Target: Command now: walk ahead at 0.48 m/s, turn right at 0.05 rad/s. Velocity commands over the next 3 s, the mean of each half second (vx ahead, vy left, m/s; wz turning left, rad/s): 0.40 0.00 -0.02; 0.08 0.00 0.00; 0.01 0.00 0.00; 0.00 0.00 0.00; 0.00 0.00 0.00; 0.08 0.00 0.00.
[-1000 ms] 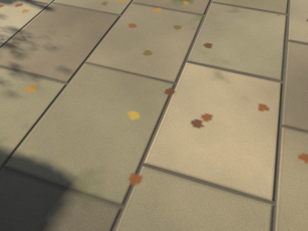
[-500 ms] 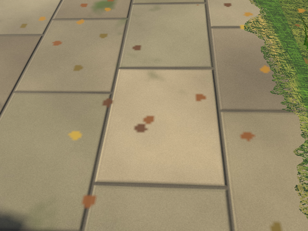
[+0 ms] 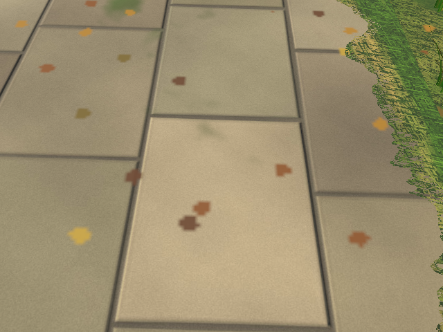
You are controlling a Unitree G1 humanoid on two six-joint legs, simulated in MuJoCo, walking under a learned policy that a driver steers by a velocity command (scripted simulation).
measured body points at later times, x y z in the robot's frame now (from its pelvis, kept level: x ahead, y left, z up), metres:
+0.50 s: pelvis +0.27 -0.01 +0.00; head +0.31 -0.02 +0.44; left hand +0.42 +0.22 -0.13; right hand +0.23 -0.24 -0.16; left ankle +0.09 +0.09 -0.66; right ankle +0.38 -0.07 -0.73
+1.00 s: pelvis +0.33 +0.00 +0.01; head +0.33 +0.01 +0.46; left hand +0.35 +0.23 -0.14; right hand +0.33 -0.21 -0.14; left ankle +0.32 +0.12 -0.73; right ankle +0.38 -0.07 -0.73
